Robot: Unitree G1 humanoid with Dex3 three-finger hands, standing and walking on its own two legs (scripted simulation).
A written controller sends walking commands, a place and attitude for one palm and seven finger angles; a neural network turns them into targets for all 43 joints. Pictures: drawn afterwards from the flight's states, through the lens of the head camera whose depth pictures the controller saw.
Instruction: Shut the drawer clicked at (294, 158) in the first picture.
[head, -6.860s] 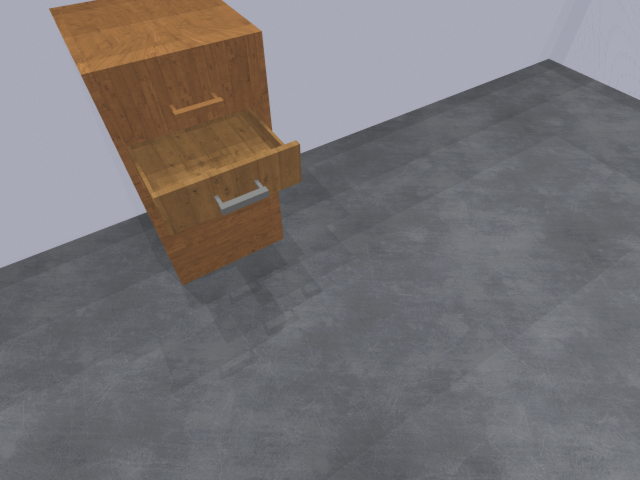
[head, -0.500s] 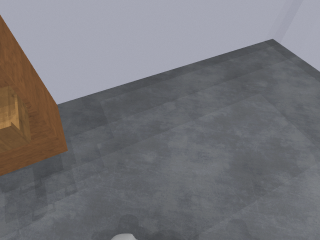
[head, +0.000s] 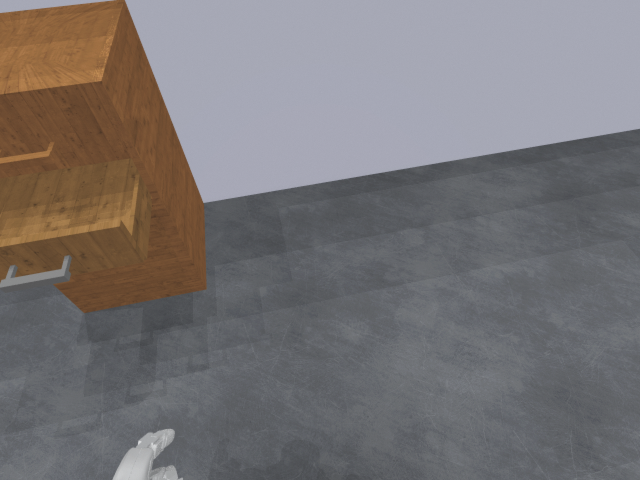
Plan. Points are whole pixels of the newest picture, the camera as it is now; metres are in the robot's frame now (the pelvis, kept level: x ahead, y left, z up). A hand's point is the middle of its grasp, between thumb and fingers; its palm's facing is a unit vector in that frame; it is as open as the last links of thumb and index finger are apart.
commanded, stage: turn to face it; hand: left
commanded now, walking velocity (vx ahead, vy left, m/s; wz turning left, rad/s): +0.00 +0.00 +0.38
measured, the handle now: (38, 272) +0.53 +0.63 -0.20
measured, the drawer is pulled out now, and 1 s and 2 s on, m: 0.22 0.22 0.22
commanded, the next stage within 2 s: take the last steps up to it in 0.24 s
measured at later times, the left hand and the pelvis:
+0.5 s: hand out of the picture -0.06 +0.22 -0.17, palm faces +0.27 -0.93 -0.24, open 7.4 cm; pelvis -0.01 +0.02 +0.00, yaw +12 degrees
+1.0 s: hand out of the picture +0.14 +0.22 -0.15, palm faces +0.31 -0.92 -0.22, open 7.3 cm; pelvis +0.12 +0.02 +0.01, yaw +16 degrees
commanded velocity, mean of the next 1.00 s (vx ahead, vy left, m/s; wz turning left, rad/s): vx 0.20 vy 0.03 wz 0.14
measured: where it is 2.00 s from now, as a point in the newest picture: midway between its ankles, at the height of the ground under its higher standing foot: (299, 463)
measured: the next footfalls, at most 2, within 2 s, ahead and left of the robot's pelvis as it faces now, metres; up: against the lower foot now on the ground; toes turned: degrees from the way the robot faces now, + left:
left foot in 0.44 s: -0.02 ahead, +0.12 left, +0.00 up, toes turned +15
right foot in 0.86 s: +0.22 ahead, -0.05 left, +0.00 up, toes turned +6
